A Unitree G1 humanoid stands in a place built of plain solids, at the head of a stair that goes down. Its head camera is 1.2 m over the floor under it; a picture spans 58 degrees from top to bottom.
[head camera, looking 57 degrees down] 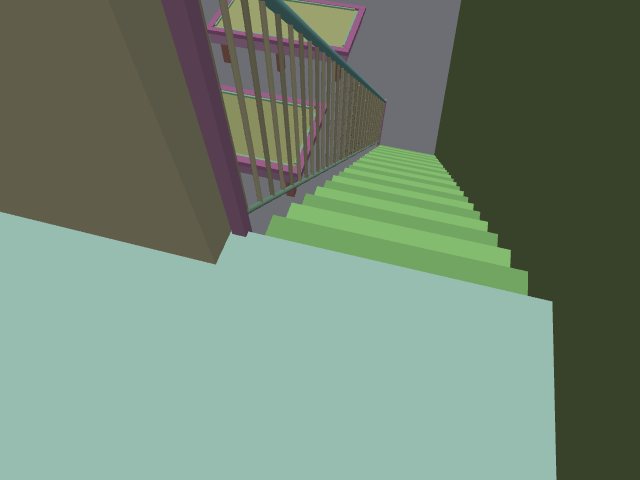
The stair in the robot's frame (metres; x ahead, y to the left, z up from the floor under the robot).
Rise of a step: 0.19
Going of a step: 0.21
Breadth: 0.98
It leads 15 degrees to the right of straight ahead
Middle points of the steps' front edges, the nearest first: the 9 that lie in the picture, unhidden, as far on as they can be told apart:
0.69 -0.23 0.00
0.89 -0.29 -0.19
1.10 -0.34 -0.37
1.31 -0.40 -0.56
1.52 -0.45 -0.75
1.72 -0.51 -0.93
1.93 -0.57 -1.12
2.14 -0.62 -1.31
2.35 -0.68 -1.50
